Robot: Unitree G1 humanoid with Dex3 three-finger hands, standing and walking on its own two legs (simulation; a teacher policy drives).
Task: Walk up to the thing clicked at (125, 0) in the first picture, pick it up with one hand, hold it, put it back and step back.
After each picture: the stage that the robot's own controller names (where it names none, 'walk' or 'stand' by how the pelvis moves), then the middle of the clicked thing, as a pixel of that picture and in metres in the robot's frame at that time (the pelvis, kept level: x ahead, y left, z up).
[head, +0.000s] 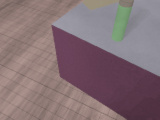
stand; (121, 20) +0.77 -0.21 -0.03
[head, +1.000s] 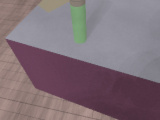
walk; (79, 21) +0.69 +0.06 +0.00
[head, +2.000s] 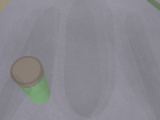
walk; (35, 85) +0.31 +0.14 -0.02
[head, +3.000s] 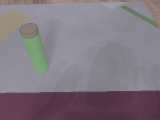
stand; (36, 51) +0.52 +0.24 -0.01
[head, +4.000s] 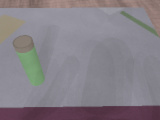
walk; (31, 63) +0.47 +0.23 -0.03
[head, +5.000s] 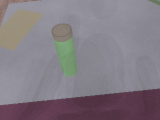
walk; (66, 53) +0.48 +0.09 +0.00
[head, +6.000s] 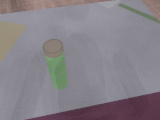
stand; (57, 67) +0.44 +0.11 -0.03
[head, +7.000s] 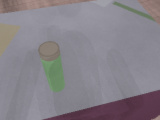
stand; (53, 69) +0.42 +0.11 -0.03
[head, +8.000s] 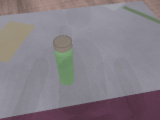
stand; (65, 63) +0.47 +0.08 -0.03
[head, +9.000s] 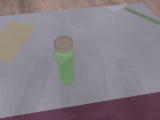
stand; (65, 63) +0.47 +0.08 -0.03
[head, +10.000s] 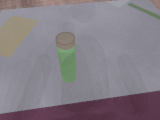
rise first; (67, 60) +0.47 +0.07 -0.03
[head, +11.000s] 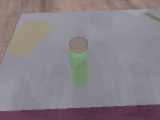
rise first; (79, 64) +0.47 +0.04 -0.03
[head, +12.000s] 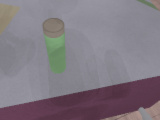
go down; (56, 49) +0.49 +0.05 +0.00
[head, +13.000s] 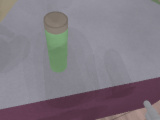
go down; (57, 46) +0.47 +0.04 +0.03
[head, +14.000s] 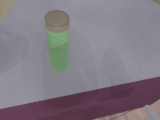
go down; (58, 45) +0.47 +0.04 +0.03
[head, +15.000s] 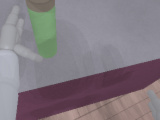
rest palm; (44, 28) +0.49 +0.05 +0.07
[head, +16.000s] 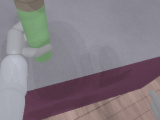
lift; (36, 31) +0.48 +0.07 +0.07
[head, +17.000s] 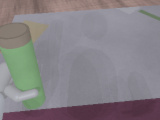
lift; (25, 71) +0.30 +0.16 +0.16
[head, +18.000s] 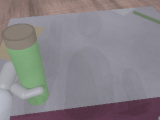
hold; (30, 70) +0.31 +0.15 +0.16
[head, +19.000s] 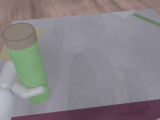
hold; (31, 69) +0.31 +0.15 +0.16
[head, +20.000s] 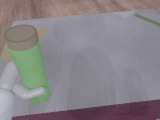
hold; (32, 70) +0.31 +0.15 +0.16
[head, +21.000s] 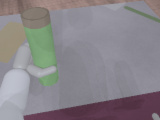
crouch; (43, 51) +0.39 +0.10 +0.14
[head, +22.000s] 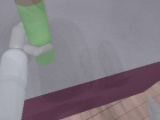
lower; (37, 30) +0.48 +0.07 +0.09
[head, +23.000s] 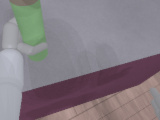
lower; (31, 28) +0.49 +0.07 +0.07
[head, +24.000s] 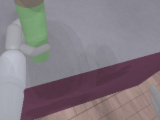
lower; (35, 29) +0.48 +0.06 +0.07
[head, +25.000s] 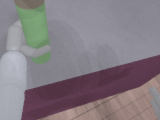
lower; (35, 30) +0.48 +0.07 +0.07
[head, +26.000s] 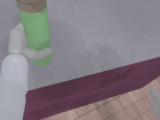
rest; (37, 33) +0.47 +0.07 +0.07
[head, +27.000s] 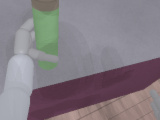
withdraw; (46, 35) +0.47 +0.04 +0.07
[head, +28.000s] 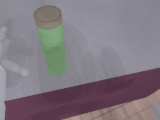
sink last; (53, 46) +0.44 +0.05 +0.05
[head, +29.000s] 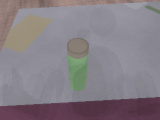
stand; (77, 67) +0.42 +0.04 +0.02
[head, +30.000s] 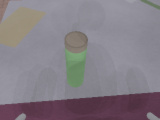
stand; (75, 63) +0.42 +0.04 +0.04
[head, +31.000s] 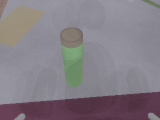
stand; (73, 61) +0.42 +0.05 +0.04
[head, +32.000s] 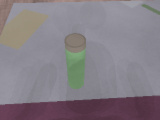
stand; (75, 64) +0.43 +0.04 +0.01
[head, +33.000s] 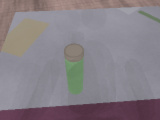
stand; (74, 71) +0.43 +0.04 -0.03
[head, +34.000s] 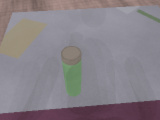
stand; (72, 74) +0.41 +0.05 -0.03
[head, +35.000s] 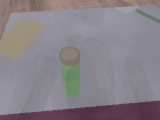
stand; (71, 75) +0.41 +0.06 -0.03
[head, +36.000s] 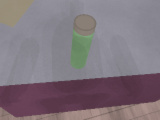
walk; (80, 45) +0.47 +0.01 -0.02
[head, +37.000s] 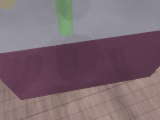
walk; (64, 11) +0.67 +0.09 +0.00
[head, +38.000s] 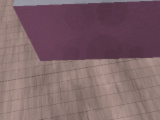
walk; out of the picture +0.95 +0.03 +0.00
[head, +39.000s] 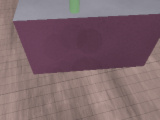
stand; out of the picture +1.03 +0.06 -0.02
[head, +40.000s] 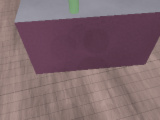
stand; out of the picture +1.04 +0.09 -0.03
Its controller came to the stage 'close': yes
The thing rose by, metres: 0.18
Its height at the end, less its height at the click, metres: +0.00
